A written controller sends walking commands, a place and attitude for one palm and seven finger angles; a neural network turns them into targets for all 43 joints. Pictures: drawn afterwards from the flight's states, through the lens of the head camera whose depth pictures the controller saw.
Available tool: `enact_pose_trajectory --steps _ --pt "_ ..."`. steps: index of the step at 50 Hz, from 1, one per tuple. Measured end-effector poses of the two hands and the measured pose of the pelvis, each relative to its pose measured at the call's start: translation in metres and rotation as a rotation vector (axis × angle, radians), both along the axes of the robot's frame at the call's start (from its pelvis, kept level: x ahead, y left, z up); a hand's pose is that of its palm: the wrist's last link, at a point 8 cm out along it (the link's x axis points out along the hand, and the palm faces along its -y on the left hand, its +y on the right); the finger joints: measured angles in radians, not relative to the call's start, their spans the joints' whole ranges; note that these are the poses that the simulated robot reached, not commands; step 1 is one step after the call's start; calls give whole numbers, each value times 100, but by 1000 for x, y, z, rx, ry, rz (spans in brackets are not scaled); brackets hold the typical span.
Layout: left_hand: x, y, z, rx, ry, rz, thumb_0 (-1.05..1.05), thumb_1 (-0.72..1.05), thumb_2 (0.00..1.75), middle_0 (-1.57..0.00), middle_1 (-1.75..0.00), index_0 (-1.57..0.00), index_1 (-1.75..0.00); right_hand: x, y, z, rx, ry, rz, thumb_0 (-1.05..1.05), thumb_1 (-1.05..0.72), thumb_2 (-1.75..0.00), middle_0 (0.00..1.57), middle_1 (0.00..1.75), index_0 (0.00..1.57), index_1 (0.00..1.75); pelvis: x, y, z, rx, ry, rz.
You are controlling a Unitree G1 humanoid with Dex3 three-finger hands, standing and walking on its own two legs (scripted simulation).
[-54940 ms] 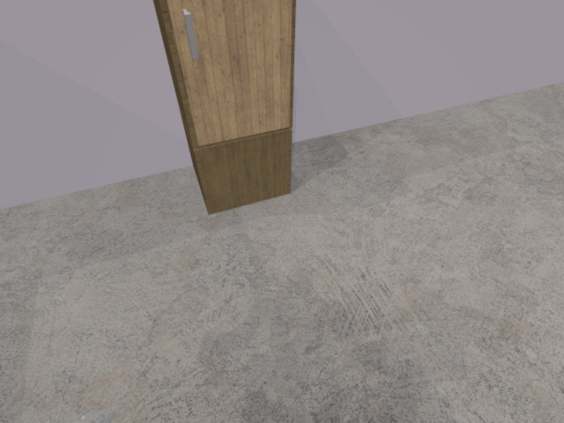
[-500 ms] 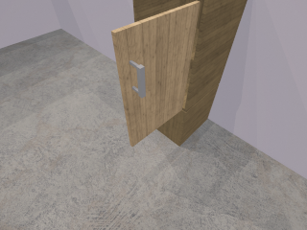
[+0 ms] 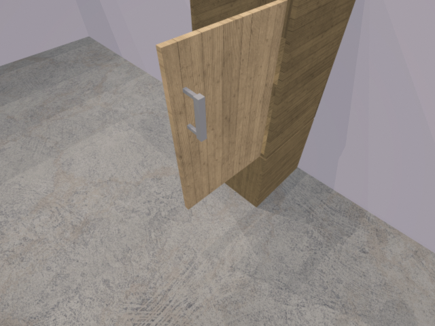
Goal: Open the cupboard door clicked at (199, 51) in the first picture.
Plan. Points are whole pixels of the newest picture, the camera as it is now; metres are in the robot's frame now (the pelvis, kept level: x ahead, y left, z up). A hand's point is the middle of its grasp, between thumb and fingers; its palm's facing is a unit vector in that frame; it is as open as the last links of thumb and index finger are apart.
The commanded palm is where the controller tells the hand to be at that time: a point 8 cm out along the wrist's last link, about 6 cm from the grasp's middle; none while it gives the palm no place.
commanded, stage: stand and wait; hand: left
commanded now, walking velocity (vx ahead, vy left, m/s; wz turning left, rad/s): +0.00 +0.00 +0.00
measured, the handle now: (194, 114) +0.56 +0.09 +0.08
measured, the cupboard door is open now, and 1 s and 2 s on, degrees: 87 87 87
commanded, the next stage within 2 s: none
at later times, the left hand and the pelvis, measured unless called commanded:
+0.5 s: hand out of the picture +0.01 +0.16 -0.17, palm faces +0.03 -0.98 -0.20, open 7.4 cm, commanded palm none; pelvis +0.01 -0.01 +0.00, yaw +0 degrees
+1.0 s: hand out of the picture +0.01 +0.16 -0.17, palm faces +0.04 -0.98 -0.21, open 7.4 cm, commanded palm none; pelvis +0.02 -0.01 +0.00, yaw +0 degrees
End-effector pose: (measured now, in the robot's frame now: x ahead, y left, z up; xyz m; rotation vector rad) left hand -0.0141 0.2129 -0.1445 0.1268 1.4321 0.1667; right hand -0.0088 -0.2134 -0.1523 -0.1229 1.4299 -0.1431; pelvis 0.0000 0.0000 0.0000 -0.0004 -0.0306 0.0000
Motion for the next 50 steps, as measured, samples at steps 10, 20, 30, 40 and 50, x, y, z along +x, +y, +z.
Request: enact_pose_trajectory --steps 10,20,30,40,50 --pt "13 0 1 8 -13 -8 0 91 90 -20 -30 -20 -30 9 -6 1 -5 -4 4 0 -91 -90 20 30 20 30 6 -4 1 2 2 0" --pt "17 -1 3 15 -11 -9 0 91 90 -20 -30 -20 -30 15 -11 1 -6 0 6 0 -91 -90 20 30 20 30 12 -8 1 3 3 0" --pt "19 -4 3 15 -11 -8 0 91 90 -20 -30 -20 -30 21 -16 2 -12 -8 7 0 -91 -90 20 30 20 30 15 -11 1 4 1 -1" --pt "20 -7 3 12 -6 -7 0 91 90 -20 -30 -20 -30 24 -19 3 -15 -9 10 0 -91 -90 20 30 20 30 18 -13 2 5 2 -2" --pt "22 -6 4 19 -12 -5 0 91 90 -20 -30 -20 -30 25 -22 3 -19 -5 12 0 -91 -90 20 30 20 30 20 -15 2 5 2 0"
